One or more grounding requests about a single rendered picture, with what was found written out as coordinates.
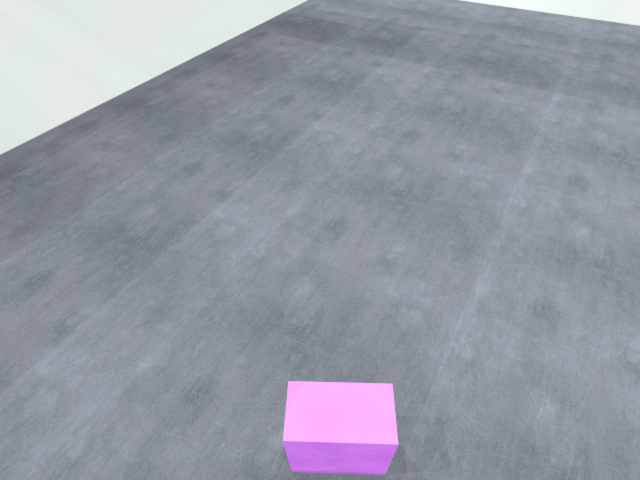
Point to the carton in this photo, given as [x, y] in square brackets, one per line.
[340, 427]

